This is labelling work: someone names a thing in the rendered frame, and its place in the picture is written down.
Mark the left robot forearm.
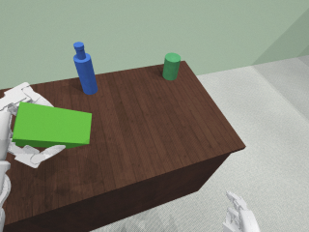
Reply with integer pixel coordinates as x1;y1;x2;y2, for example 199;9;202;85
0;160;12;232

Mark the table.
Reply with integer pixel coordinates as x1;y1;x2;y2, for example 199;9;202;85
0;61;246;232

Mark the robot left hand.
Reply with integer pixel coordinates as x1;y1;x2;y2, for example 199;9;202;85
0;82;66;168

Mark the sponge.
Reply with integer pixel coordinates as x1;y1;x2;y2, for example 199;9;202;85
12;101;92;149

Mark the robot right hand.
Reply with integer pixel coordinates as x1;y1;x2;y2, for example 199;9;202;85
223;191;261;232

